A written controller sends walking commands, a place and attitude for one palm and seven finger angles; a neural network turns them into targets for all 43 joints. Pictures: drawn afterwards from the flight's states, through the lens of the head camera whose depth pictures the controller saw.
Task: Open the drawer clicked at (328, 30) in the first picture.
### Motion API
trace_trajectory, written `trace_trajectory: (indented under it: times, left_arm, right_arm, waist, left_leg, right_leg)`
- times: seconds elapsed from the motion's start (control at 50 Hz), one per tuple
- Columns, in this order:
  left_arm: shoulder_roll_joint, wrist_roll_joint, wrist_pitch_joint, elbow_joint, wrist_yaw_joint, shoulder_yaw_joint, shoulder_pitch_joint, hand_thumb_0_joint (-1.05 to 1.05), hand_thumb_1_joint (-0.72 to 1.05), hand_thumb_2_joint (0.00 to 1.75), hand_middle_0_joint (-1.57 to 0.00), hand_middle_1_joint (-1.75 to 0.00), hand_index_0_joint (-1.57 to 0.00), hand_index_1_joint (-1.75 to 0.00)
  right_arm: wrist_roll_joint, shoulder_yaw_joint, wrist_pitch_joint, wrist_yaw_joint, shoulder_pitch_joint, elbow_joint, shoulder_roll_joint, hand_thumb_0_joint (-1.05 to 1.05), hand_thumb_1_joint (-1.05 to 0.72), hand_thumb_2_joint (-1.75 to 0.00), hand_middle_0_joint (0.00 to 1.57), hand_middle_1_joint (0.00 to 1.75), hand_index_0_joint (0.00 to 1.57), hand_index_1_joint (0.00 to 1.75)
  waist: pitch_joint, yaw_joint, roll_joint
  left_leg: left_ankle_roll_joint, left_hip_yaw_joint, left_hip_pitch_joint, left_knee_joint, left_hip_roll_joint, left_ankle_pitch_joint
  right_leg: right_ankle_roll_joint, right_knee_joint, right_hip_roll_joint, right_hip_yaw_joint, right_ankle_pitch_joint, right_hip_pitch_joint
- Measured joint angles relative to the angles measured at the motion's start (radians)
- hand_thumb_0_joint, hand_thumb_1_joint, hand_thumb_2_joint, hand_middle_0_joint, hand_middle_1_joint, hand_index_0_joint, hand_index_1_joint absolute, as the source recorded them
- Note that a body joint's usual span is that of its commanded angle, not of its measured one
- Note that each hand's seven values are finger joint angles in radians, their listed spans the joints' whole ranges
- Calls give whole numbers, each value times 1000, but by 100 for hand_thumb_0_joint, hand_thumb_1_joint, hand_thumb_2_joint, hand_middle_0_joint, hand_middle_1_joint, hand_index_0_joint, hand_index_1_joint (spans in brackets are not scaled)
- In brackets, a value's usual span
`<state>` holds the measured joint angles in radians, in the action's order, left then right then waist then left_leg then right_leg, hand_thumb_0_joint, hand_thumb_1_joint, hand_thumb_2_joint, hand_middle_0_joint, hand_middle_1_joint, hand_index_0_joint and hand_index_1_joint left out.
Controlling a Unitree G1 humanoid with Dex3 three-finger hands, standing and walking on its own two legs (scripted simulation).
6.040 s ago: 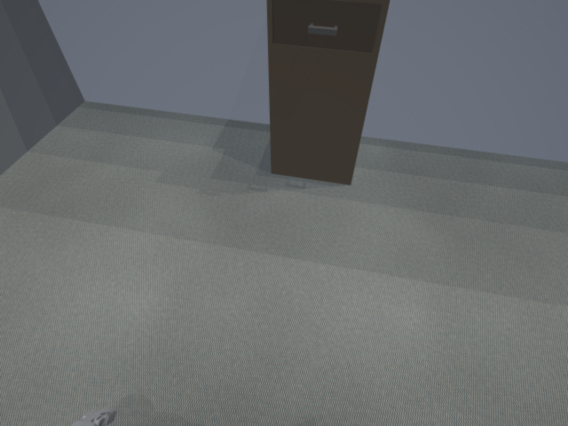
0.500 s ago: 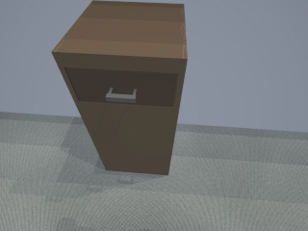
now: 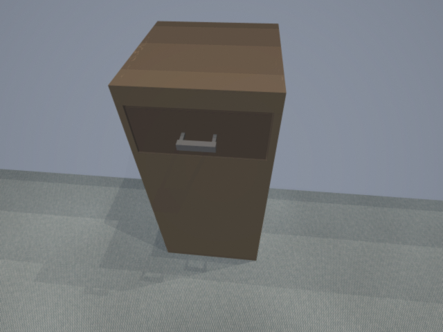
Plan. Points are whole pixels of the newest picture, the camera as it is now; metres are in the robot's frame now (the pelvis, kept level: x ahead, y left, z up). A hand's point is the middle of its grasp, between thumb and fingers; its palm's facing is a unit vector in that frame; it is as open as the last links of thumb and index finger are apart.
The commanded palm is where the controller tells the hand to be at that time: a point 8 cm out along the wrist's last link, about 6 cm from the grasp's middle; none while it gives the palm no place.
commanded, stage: come to a stop and stand still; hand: left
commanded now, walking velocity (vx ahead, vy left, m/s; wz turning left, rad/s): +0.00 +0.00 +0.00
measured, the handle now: (197, 141) +0.58 +0.11 +0.00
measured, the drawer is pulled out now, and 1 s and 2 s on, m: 0.00 0.00 0.00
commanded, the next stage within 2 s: look again from close up in 0.04 s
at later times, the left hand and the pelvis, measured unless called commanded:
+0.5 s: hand out of the picture +0.06 +0.15 -0.17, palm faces +0.04 -0.98 -0.22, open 7.3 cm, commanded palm none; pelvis +0.04 -0.03 +0.00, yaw +1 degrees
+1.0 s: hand (140, 266) +0.24 +0.18 -0.03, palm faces -0.03 -0.31 -0.95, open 7.9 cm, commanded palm +0.19 +0.20 -0.02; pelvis +0.05 -0.04 -0.02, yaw -1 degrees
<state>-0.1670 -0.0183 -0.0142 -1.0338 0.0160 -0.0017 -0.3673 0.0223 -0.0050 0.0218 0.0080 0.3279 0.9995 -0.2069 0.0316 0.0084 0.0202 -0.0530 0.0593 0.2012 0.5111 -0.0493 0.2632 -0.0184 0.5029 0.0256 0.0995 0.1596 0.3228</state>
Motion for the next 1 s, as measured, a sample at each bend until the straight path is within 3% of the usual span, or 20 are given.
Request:
trace_trajectory:
  times: [0.24, 0.4, 0.72, 0.74, 0.76, 0.82, 0.86, 0.94, 1.0]
  left_arm:
    - [34, 2, 15, -30, 4, 1, 43, 0, 91, 90, -20, -30, -20, -30]
    - [23, 6, 26, -37, 12, -5, 75, 1, 93, 90, -20, -30, -21, -30]
    - [7, 10, 35, -37, 20, -8, 120, 0, 93, 90, -20, -30, -21, -30]
    - [-1, -34, -23, 107, 23, 2, 80, 1, 93, 90, -21, -30, -21, -30]
    - [-14, -83, -40, 287, 37, 10, 29, 1, 92, 90, -21, -30, -21, -30]
    - [-55, -217, -38, 695, 134, 45, -47, 1, 90, 89, -21, -31, -21, -32]
    - [-84, -363, -13, 835, 190, 44, -28, 1, 87, 88, -21, -32, -21, -33]
    - [-127, -692, 45, 971, 294, 24, -26, 1, 81, 85, -21, -36, -21, -37]
    - [-140, -874, 102, 1016, 346, 31, -70, 0, 75, 83, -21, -40, -21, -41]
  right_arm:
    - [-2, 8, -14, 8, 28, 61, 37, 1, -91, -90, 20, 30, 20, 30]
    - [-5, 14, -32, 14, 5, 70, 57, 1, -91, -90, 20, 30, 20, 30]
    - [-8, 9, -38, 20, -56, 82, 43, 0, -91, -90, 20, 30, 20, 30]
    - [-21, 16, -42, 24, -44, 45, 39, 0, -91, -90, 20, 30, 20, 30]
    - [-26, 20, -76, 39, -21, -1, 37, 1, -91, -90, 20, 30, 20, 30]
    - [-37, 13, -184, 73, 3, -115, 13, 1, -91, -90, 20, 30, 20, 30]
    - [-17, 2, -201, 66, -31, -193, -11, 1, -91, -90, 20, 30, 20, 30]
    - [23, -26, -131, 6, -143, -361, -41, 1, -91, -90, 20, 30, 20, 30]
    - [38, -36, -56, -36, -225, -462, -56, 1, -91, -90, 20, 30, 20, 30]
  waist:
    - [-2, -16, -9]
    - [1, -19, -4]
    - [11, -14, -5]
    - [15, -6, -11]
    - [12, 7, -21]
    - [-28, 6, -17]
    - [-58, -5, -6]
    - [-121, 1, 4]
    - [-132, 25, -12]
  left_leg:
    - [15, -11, -17, -13, 6, 15]
    - [33, -24, -35, -26, 25, 32]
    - [54, -36, -69, -30, 57, 63]
    - [54, -30, -67, -22, 56, 69]
    - [52, -24, -66, -23, 50, 70]
    - [52, -37, -27, 4, 33, 78]
    - [50, -43, 31, 51, 26, 92]
    - [53, -14, 139, 136, 33, 130]
    - [55, 4, 201, 189, 39, 155]
  right_leg:
    - [-6, 9, -12, 3, 3, -7]
    - [1, 6, -29, -13, 24, -22]
    - [21, -2, -58, -29, 54, -58]
    - [21, 10, -58, -24, 57, -51]
    - [23, 30, -54, -18, 66, -39]
    - [25, 81, -36, -29, 98, 4]
    - [24, 122, -29, -35, 113, 57]
    - [28, 205, -44, -8, 136, 177]
    - [27, 263, -53, 9, 153, 249]
